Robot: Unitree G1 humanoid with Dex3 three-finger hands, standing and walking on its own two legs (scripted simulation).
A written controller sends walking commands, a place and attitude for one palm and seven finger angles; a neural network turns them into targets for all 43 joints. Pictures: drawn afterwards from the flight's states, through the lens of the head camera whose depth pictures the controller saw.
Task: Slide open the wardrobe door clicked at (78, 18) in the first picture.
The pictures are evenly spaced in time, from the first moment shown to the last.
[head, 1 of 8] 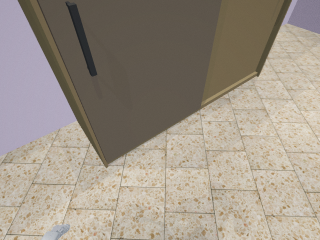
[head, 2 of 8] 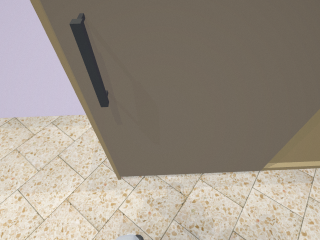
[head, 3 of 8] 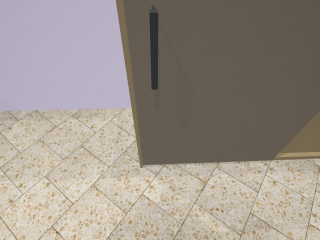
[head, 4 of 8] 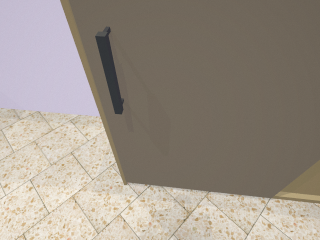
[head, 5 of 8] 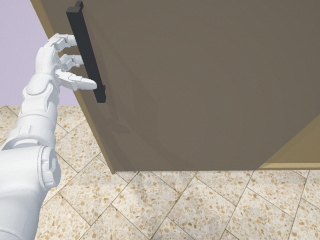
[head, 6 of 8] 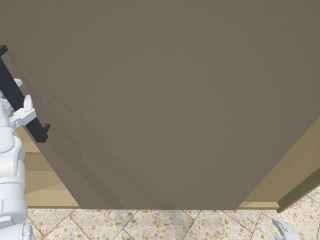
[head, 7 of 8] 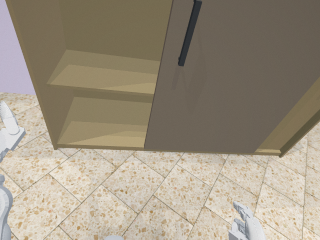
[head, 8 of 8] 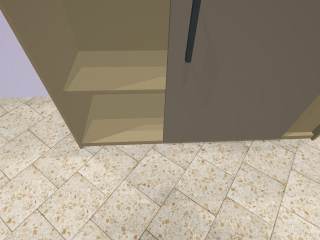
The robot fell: no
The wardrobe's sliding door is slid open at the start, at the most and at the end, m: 0.00 0.60 0.59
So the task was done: yes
